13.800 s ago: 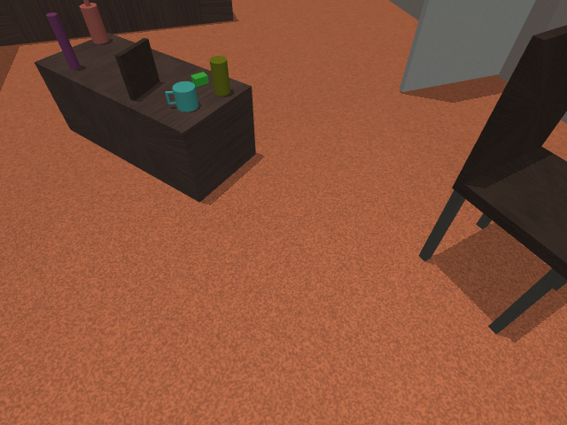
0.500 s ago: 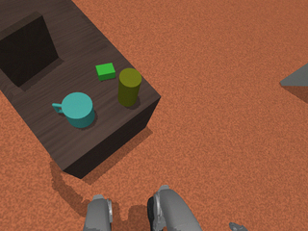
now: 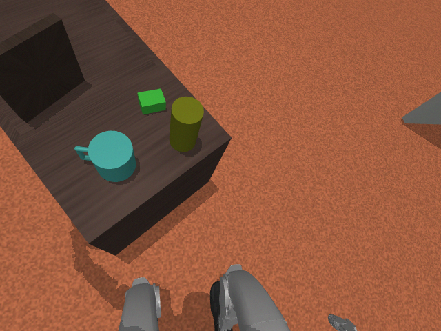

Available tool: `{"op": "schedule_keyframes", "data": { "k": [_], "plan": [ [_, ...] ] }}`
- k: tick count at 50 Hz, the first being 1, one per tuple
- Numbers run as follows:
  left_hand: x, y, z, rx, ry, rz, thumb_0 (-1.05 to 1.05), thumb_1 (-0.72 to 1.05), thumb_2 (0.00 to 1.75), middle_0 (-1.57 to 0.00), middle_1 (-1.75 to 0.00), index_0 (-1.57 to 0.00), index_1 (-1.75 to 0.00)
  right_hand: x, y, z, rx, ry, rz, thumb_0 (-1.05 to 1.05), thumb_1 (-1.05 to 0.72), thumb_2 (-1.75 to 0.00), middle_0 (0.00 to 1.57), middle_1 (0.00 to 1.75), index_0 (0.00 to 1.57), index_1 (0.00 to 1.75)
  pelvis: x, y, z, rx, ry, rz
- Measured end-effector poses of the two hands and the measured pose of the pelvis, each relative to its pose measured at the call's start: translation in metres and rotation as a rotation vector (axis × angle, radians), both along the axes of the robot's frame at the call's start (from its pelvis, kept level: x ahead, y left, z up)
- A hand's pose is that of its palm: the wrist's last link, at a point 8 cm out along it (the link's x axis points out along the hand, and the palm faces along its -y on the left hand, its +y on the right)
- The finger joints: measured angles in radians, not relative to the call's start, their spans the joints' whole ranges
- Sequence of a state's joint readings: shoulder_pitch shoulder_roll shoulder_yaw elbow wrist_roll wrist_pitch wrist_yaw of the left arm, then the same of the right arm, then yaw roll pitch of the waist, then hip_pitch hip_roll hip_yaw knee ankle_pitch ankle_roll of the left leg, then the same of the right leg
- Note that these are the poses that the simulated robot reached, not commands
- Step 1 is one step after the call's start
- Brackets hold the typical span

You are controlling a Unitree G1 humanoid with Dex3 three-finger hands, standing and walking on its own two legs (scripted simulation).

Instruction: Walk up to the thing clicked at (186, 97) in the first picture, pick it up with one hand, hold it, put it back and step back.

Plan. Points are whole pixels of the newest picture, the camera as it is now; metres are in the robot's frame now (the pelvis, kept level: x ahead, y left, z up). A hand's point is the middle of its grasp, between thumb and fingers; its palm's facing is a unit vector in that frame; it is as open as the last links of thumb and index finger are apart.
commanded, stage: go down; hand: left
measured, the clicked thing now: (106, 156) +0.50 +0.18 -0.22
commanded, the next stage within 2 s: approach in 1.36 s
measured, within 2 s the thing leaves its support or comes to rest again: neither
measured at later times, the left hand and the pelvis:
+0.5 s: hand out of the picture +0.47 +0.38 +0.08, palm faces +0.19 -0.98 -0.01, open 17.2 cm; pelvis +0.00 +0.00 +0.00, yaw +0 degrees
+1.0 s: hand out of the picture +0.47 +0.38 +0.08, palm faces +0.19 -0.98 -0.01, open 17.2 cm; pelvis +0.00 +0.00 +0.00, yaw +0 degrees
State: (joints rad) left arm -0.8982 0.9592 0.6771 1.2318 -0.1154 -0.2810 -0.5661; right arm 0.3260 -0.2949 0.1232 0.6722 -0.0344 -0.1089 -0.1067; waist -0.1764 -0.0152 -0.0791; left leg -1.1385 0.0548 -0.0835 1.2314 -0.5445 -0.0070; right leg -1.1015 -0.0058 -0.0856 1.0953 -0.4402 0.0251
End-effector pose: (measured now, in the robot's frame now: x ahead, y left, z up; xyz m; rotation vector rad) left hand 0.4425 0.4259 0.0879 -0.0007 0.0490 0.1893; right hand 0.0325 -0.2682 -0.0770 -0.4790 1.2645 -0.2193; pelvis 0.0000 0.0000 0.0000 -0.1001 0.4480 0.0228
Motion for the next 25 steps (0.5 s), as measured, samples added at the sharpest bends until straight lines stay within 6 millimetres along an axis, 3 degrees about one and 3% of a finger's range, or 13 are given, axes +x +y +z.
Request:
{"op": "schedule_keyframes", "data": {
  "k": [11, 25],
  "plan": [
    [-0.0029, -0.0020, -0.0078, -0.003, 0.015, -0.015, -0.01, -0.46, 0.09, -0.05, -0.06, -0.04, -0.07, 0.0018, 0.0041, -0.0001, 0.012, 0.005, -0.004, 0.01, -0.90, -0.90, 0.21, 0.30, 0.21, 0.30, 0.0036, 0.0029, 0.0015, 0.000, 0.002, -0.002],
    [-0.0055, 0.0050, -0.0036, 0.002, 0.008, 0.004, -0.01, -0.47, 0.08, -0.05, -0.07, -0.04, -0.07, 0.0005, 0.0057, 0.0000, 0.008, -0.002, -0.001, 0.01, -0.90, -0.90, 0.21, 0.30, 0.21, 0.30, -0.0003, 0.0043, 0.0008, -0.002, -0.004, -0.001]
  ]
}}
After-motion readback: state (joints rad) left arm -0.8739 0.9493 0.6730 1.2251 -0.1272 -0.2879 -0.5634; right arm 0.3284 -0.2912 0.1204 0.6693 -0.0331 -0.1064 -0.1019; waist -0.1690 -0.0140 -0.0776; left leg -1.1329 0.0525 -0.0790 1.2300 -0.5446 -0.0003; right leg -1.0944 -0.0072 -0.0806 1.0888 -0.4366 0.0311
